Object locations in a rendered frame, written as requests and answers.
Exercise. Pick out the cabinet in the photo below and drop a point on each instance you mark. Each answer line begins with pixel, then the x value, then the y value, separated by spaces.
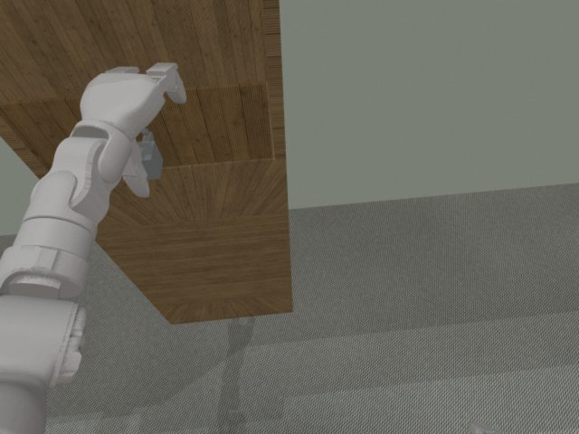
pixel 211 241

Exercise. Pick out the drawer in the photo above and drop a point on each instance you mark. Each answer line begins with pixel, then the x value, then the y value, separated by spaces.
pixel 218 123

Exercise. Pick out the left robot hand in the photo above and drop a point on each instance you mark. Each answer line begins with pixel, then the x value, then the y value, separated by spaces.
pixel 129 102

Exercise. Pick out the left robot upper arm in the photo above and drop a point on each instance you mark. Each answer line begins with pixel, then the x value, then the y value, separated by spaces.
pixel 41 342

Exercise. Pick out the handle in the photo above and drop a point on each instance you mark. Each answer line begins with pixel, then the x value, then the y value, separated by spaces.
pixel 151 157

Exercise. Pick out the robot left forearm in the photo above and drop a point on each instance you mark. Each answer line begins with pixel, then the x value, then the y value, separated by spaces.
pixel 49 257

